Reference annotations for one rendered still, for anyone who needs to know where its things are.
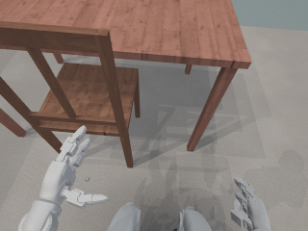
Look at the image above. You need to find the right robot hand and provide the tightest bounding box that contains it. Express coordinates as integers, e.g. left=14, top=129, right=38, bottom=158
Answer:
left=230, top=176, right=271, bottom=231

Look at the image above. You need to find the left robot forearm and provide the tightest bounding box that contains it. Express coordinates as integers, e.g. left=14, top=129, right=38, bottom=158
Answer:
left=16, top=199, right=62, bottom=231

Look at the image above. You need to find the left robot thigh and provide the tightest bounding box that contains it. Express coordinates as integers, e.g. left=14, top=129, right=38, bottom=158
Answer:
left=107, top=205, right=141, bottom=231

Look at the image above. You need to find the right robot shin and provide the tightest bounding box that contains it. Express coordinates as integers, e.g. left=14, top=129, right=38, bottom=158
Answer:
left=184, top=206, right=194, bottom=211

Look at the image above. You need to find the table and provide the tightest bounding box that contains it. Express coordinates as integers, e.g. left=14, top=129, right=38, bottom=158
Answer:
left=0, top=0, right=252, bottom=152

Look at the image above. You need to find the chair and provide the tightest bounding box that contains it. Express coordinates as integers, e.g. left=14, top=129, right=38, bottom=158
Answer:
left=0, top=21, right=141, bottom=168

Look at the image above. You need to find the left robot hand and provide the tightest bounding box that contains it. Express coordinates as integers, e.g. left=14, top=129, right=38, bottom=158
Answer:
left=38, top=125, right=109, bottom=210

